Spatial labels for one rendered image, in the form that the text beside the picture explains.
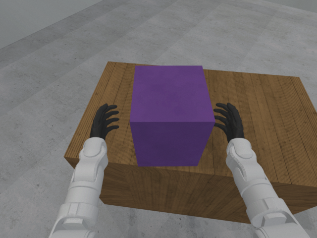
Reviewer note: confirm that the carton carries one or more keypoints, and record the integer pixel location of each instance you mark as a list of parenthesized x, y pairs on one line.
[(171, 115)]

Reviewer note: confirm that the robot right hand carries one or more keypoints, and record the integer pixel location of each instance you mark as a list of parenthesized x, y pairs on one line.
[(233, 127)]

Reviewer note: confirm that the robot right upper arm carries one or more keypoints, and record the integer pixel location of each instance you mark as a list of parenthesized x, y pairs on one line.
[(287, 230)]

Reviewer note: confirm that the pedestal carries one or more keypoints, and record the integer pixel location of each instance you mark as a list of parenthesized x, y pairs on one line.
[(278, 118)]

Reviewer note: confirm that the robot left hand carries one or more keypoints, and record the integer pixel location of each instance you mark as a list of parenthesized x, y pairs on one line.
[(99, 127)]

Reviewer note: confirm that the right robot forearm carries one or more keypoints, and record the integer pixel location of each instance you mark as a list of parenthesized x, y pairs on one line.
[(264, 207)]

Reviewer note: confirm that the left robot forearm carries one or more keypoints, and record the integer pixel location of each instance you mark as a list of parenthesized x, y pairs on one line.
[(79, 210)]

